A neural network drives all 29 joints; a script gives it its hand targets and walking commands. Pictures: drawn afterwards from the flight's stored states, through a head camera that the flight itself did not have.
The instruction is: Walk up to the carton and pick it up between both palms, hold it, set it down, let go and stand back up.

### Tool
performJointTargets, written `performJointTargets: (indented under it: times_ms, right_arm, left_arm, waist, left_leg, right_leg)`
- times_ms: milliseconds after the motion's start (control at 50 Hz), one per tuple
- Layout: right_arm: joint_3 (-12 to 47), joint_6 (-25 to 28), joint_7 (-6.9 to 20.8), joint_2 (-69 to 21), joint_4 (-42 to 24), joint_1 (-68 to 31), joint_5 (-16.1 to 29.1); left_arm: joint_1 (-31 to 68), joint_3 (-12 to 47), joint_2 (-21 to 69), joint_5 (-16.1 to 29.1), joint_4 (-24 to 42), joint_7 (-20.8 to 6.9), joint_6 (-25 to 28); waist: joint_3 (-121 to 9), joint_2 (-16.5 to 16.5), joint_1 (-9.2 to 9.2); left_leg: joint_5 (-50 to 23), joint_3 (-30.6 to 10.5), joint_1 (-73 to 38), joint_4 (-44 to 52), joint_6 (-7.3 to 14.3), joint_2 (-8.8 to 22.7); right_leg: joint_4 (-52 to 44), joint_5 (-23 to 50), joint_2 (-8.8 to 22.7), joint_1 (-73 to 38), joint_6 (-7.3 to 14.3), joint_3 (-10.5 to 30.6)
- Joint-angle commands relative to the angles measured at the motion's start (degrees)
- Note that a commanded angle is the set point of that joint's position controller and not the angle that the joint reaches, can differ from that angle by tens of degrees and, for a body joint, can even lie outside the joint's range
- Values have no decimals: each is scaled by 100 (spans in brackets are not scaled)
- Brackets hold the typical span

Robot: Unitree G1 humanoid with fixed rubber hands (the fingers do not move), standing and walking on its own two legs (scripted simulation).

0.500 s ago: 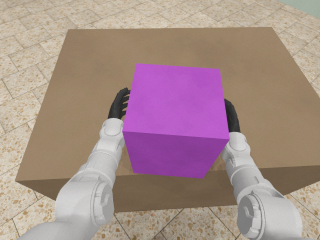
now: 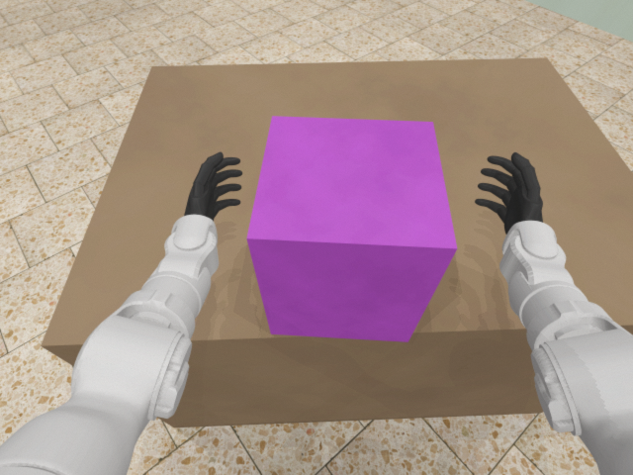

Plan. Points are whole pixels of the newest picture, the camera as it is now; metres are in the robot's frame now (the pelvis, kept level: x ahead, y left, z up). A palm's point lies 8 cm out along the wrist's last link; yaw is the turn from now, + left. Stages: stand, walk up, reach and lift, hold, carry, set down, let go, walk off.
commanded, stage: set down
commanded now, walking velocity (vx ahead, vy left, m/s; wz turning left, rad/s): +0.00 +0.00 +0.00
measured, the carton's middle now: (345, 237) +0.43 -0.01 +0.03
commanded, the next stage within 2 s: none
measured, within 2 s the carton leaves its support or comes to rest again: neither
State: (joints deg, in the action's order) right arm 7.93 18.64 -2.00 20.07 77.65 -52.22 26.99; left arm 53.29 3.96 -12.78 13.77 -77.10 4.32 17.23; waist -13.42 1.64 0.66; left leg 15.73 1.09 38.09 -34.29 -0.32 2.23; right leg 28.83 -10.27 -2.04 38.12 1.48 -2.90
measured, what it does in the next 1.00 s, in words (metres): stands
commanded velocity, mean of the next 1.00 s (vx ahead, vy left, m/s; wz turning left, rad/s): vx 0.00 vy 0.00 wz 0.00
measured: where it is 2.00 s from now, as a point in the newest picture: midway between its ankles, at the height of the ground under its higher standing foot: outside the picture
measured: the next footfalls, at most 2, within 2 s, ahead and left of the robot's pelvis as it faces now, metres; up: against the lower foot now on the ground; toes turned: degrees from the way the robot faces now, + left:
none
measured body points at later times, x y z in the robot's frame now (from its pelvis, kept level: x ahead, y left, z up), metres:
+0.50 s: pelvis -0.01 -0.03 +0.01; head +0.02 -0.01 +0.46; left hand +0.47 +0.18 +0.18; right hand +0.45 -0.22 +0.18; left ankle -0.01 +0.11 -0.73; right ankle +0.02 -0.10 -0.73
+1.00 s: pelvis -0.01 -0.01 +0.02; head -0.01 +0.00 +0.47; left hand +0.39 +0.21 +0.12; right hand +0.37 -0.22 +0.12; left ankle -0.01 +0.11 -0.73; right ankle +0.02 -0.10 -0.73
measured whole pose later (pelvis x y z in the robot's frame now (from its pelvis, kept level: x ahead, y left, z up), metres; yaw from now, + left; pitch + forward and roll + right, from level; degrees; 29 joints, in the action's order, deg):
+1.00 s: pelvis -0.01 -0.01 +0.02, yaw +1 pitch +0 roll +0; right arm -0.1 -6.6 -7.5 15.1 37.3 -29.5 19.0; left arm 32.0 -6.7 -15.2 6.5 -34.8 0.5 -15.8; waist -1.2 -1.0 2.8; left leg 10.8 0.8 9.8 -20.3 -0.4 1.1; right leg 17.8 -7.3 -1.3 10.9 1.7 -3.0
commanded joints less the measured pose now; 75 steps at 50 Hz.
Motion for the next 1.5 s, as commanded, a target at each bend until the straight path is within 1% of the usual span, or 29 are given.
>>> performJointTargets:
  times_ms: [0, 100, 160, 220, 240, 280, 320, 360, 440, 540, 600, 660, 740, 800, 880, 920, 960, 980, 1000, 1040, 1060, 1080, 1100, 1140, 1200, 1280, 1340, 1420, 1480]
  right_arm:
    - [146, -537, 156, 862, -1191, -2994, 320]
    - [30, -1228, 96, 886, -1128, -3336, 191]
    - [-141, -1546, -23, 803, -1132, -3552, -73]
    - [-309, -1825, -179, 745, -1224, -3722, -236]
    - [-373, -1907, -242, 692, -1307, -3724, -295]
    - [-506, -2087, -373, 701, -1345, -3688, -399]
    - [-601, -2248, -476, 653, -1371, -3790, -438]
    - [-690, -2369, -565, 578, -1557, -3711, -504]
    - [-777, -2494, -652, 485, -1826, -3591, -535]
    - [-671, -2600, -671, 529, -2321, -3324, -397]
    - [-578, -2662, -707, 547, -2501, -2769, -291]
    - [-565, -2679, -703, 566, -2638, -2040, -366]
    - [-500, -2503, -719, 429, -3395, -1060, -431]
    - [-681, -2297, -713, 401, -4127, -584, -597]
    - [-986, -2216, -610, 400, -5283, -503, -766]
    - [-1222, -2329, -496, 337, -5459, -525, -890]
    - [-1367, -2481, -369, 303, -5320, -562, -1048]
    - [-1417, -2583, -296, 302, -5243, -859, -1082]
    - [-1438, -2645, -231, 298, -5113, -629, -1115]
    - [-1421, -2658, -119, 263, -4833, -394, -1165]
    - [-1281, -2597, -76, 188, -4693, 145, -1148]
    - [-1301, -2529, -70, 210, -4717, 94, -1170]
    - [-1214, -2430, -52, 167, -4482, 638, -1170]
    - [-1092, -2239, -43, 227, -4382, 948, -1168]
    - [-1062, -2007, -60, 234, -4368, 1333, -1229]
    - [-1128, -1706, -95, 144, -5142, 1621, -1289]
    - [-1300, -1530, -118, 25, -5737, 1800, -1415]
    - [-1385, -1422, -45, -188, -6100, 2277, -1492]
    - [-1311, -1401, -4, -234, -5958, 2995, -1459]
  left_arm:
    - [3181, 190, -803, 327, 1364, -33, -329]
    - [3491, 232, -1045, 435, 945, -47, -960]
    - [3720, 237, -1155, 503, 622, -48, -1227]
    - [3869, 236, -1253, 518, 476, -44, -1497]
    - [3892, 181, -1318, 546, 480, -58, -1586]
    - [3926, 68, -1435, 408, 555, -95, -1784]
    - [3908, 1, -1523, 353, 510, -129, -1974]
    - [3909, -29, -1512, 316, 680, -172, -2093]
    - [3983, -34, -1585, 247, 1238, -200, -2180]
    - [3629, -76, -1574, 124, 2025, -201, -2409]
    - [2920, -280, -1474, -94, 2587, -276, -2706]
    - [2091, -584, -1339, -445, 3041, -376, -3046]
    - [851, -1045, -1131, -856, 3948, -504, -3271]
    - [329, -1369, -1074, -1075, 4676, -545, -3255]
    - [470, -1302, -1135, -818, 5469, -445, -3096]
    - [705, -1157, -1145, -635, 5575, -316, -3012]
    - [942, -922, -1105, -437, 5410, -213, -2942]
    - [1287, -859, -1175, -354, 5231, -160, -2903]
    - [1076, -697, -1065, -329, 5104, -109, -2888]
    - [853, -536, -911, -294, 4879, -81, -2840]
    - [278, -551, -780, -379, 4781, -115, -2796]
    - [231, -622, -799, -421, 4809, -159, -2755]
    - [-314, -703, -639, -518, 4714, -205, -2735]
    - [-791, -847, -504, -692, 4740, -307, -2725]
    - [-1330, -1035, -350, -933, 4861, -397, -2720]
    - [-1649, -1102, -389, -1005, 5454, -369, -2559]
    - [-1671, -993, -450, -834, 5887, -286, -2278]
    - [-1941, -826, -425, -645, 6384, -175, -1887]
    - [-2561, -647, -353, -594, 6455, -171, -1773]
  waist:
    - [-3383, -111, 4]
    - [-2757, -307, -11]
    - [-2723, -501, 53]
    - [-2762, -488, 59]
    - [-2810, -559, 116]
    - [-2770, -465, 195]
    - [-2586, -427, 153]
    - [-2528, -459, 260]
    - [-2499, -136, 289]
    - [-2799, 134, 277]
    - [-2640, 136, 267]
    - [-2140, 114, 252]
    - [-1454, -146, 125]
    - [-1091, -273, 171]
    - [-998, -341, 259]
    - [-892, -161, 261]
    - [-818, -7, 255]
    - [-847, 19, 236]
    - [-840, 115, 211]
    - [-946, 209, 169]
    - [-916, 108, 151]
    - [-1031, 90, 149]
    - [-986, 70, 140]
    - [-883, -53, 107]
    - [-491, -169, 45]
    - [-52, -285, 4]
    - [-27, -349, 47]
    - [-227, -115, 81]
    - [-274, 118, 75]
  left_leg:
    - [-2063, -91, -1707, 266, -253, -199]
    - [-816, -64, -1196, 652, -43, -248]
    - [-471, -42, -915, 803, 44, -277]
    - [-452, -5, -863, 891, 17, -303]
    - [-512, 1, -860, 926, 22, -308]
    - [-647, -3, -945, 1031, -17, -331]
    - [-764, 32, -1064, 1096, -25, -360]
    - [-870, 15, -1180, 1197, -53, -348]
    - [-1195, -4, -1530, 1259, -129, -344]
    - [-1883, -43, -2046, 1191, -186, -345]
    - [-2537, -64, -2545, 1128, -230, -375]
    - [-2768, -42, -2852, 1208, -255, -408]
    - [-2982, 15, -3112, 1307, -214, -452]
    - [-2750, 37, -3189, 1398, -179, -471]
    - [-1989, 47, -3144, 1516, -107, -450]
    - [-1307, 56, -3050, 1615, -97, -388]
    - [-689, 46, -2967, 1674, -83, -308]
    - [-402, 15, -2836, 1651, -31, -285]
    - [-335, 10, -2897, 1656, -56, -258]
    - [-382, -50, -2982, 1630, -79, -215]
    - [-626, -73, -3105, 1589, -72, -205]
    - [-868, -34, -3100, 1569, -59, -225]
    - [-1275, -55, -3246, 1542, -82, -223]
    - [-1793, -76, -3402, 1491, -131, -226]
    - [-1988, -45, -3481, 1605, -176, -248]
    - [-1751, -12, -3292, 1694, -124, -337]
    - [-1464, 19, -3109, 1710, -108, -354]
    - [-1383, 24, -3216, 1687, -145, -323]
    - [-1754, 10, -3473, 1615, -218, -298]
  right_leg:
    - [49, 1886, -39, -1992, -208, 200]
    - [-175, 793, 108, -2022, -205, 300]
    - [-250, 496, 156, -2252, -195, 327]
    - [-257, 614, 172, -2499, -191, 354]
    - [-272, 792, 177, -2630, -214, 328]
    - [-317, 1118, 186, -2980, -211, 319]
    - [-330, 1338, 189, -3157, -247, 315]
    - [-423, 1573, 202, -3336, -242, 331]
    - [-565, 1783, 185, -3526, -206, 300]
    - [-600, 2483, 130, -3848, -201, 297]
    - [-652, 3174, 55, -4169, -239, 259]
    - [-767, 3259, -14, -4345, -266, 216]
    - [-865, 3393, -30, -4625, -313, 192]
    - [-901, 3216, -23, -4613, -357, 172]
    - [-1050, 2075, -29, -4123, -323, 164]
    - [-1154, 1007, -17, -3681, -220, 147]
    - [-1232, 176, 26, -3255, -100, 140]
    - [-1198, -162, 50, -3098, -58, 135]
    - [-1185, -240, 68, -2973, -23, 144]
    - [-1097, -213, 78, -2930, 4, 120]
    - [-1099, 62, 62, -3047, 15, 118]
    - [-1095, 280, 81, -3100, -5, 161]
    - [-1071, 673, 63, -3258, -13, 156]
    - [-1112, 1011, -10, -3528, -25, 133]
    - [-1248, 1059, -85, -3703, -38, 102]
    - [-1265, 972, -107, -3874, -94, 133]
    - [-1223, 816, -83, -3840, -124, 141]
    - [-1176, 699, 6, -3681, -70, 230]
    - [-1212, 932, 41, -3658, -18, 263]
